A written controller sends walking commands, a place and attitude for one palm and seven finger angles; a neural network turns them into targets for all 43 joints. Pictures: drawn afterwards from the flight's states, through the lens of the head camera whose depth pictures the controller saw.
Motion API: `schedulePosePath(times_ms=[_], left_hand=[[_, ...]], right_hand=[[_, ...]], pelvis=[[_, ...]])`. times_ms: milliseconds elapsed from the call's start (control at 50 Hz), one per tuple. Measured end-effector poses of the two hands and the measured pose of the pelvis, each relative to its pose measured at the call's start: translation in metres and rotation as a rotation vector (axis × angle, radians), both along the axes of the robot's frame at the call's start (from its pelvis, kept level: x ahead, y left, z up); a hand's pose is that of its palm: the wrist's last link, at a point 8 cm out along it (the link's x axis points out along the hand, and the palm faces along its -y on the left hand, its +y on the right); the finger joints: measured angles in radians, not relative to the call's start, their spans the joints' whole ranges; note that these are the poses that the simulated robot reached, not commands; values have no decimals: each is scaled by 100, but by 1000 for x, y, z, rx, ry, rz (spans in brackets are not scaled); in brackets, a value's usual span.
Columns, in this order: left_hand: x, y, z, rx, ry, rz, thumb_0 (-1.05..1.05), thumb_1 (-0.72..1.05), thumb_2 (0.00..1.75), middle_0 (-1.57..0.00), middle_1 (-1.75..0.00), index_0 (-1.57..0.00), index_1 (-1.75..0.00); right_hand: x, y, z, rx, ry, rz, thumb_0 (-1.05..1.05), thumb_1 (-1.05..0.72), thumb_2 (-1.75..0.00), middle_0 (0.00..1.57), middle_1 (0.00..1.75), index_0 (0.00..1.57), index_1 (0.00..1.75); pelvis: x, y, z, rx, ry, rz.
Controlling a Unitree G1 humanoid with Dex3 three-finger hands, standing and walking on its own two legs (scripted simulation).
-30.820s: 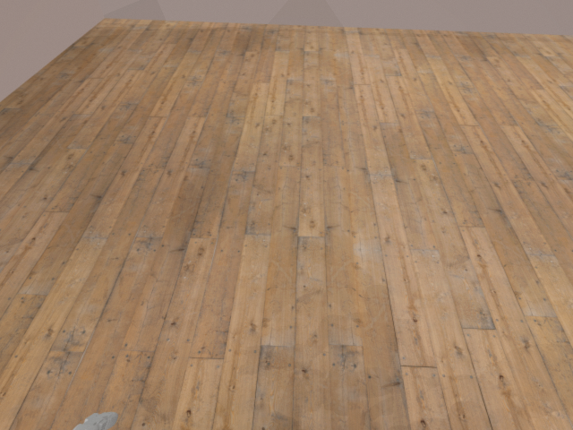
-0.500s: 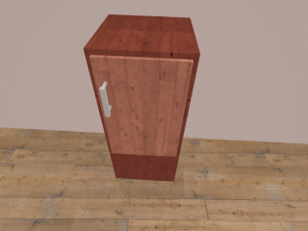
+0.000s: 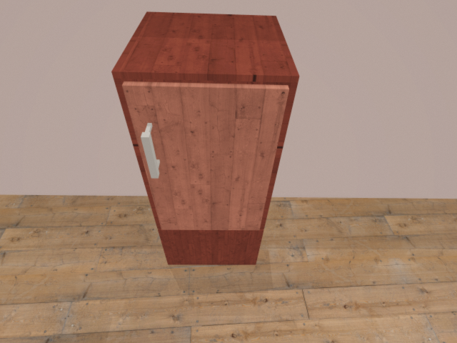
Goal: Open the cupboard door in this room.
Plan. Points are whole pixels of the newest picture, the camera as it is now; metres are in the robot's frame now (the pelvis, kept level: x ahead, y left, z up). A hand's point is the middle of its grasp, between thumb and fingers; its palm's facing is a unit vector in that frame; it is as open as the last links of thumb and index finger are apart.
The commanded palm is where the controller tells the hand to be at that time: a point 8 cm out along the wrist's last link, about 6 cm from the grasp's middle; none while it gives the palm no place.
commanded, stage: come to a stop and stand still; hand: left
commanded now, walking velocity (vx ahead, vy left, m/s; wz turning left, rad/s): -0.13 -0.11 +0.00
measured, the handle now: (152, 151) +0.56 +0.22 -0.01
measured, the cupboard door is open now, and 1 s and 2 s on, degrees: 0 0 0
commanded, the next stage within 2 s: look again from close up in 1.40 s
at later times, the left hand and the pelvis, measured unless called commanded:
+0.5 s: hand out of the picture +0.04 +0.17 -0.18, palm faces +0.03 -0.97 -0.23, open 7.3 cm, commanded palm none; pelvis +0.00 -0.01 -0.01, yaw +0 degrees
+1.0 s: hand out of the picture +0.01 +0.13 -0.17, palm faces +0.02 -0.98 -0.20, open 7.4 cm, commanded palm none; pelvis +0.02 -0.03 +0.00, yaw +1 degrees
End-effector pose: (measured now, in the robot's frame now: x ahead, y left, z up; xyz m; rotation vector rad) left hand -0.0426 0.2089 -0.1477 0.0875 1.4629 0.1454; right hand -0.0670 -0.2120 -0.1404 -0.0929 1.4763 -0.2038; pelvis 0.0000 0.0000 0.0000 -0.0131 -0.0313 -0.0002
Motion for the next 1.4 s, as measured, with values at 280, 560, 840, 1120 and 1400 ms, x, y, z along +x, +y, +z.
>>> schedulePosePath(times_ms=[280,560,840,1120,1400], left_hand=[[97,7,6,93,-186,-37,1,95,90,-20,-30,-20,-30],[60,4,0,78,-151,-51,0,92,90,-20,-30,-20,-30],[28,-13,12,74,-59,-29,0,91,90,-20,-30,-20,-30],[58,-34,8,65,-50,-29,2,93,90,-20,-30,-20,-30],[77,-39,8,75,-71,-16,1,93,90,-20,-30,-20,-30]], right_hand=[[57,17,-18,76,-45,-10,0,-90,-89,20,30,20,29],[91,-30,-12,-19,-204,82,1,-91,-89,20,30,19,29],[87,-32,-16,41,-157,123,1,-91,-89,20,30,20,29],[55,-31,-17,77,11,84,0,-91,-89,20,30,19,29],[83,-41,-17,65,-18,94,0,-90,-89,20,30,19,29]], pelvis=[[23,-10,-5,19,-6,-2],[2,-12,-11,23,-10,1],[8,-24,-3,33,3,5],[27,-42,-1,30,13,16],[40,-52,-1,26,15,23]])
